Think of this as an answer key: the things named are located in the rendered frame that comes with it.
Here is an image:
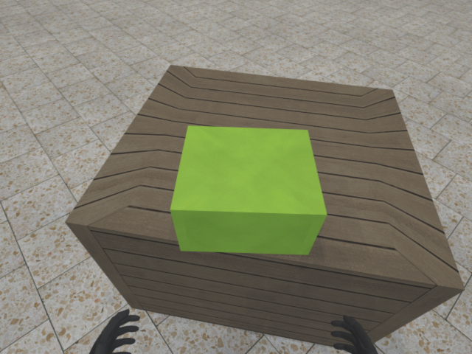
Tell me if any left robot hand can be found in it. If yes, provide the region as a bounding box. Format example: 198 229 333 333
89 309 140 354

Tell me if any pedestal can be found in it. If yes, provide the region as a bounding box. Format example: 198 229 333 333
65 65 465 347

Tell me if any carton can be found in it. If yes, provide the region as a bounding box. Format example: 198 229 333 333
170 125 327 255

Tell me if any right robot hand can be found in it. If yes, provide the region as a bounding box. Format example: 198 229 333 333
331 315 378 354

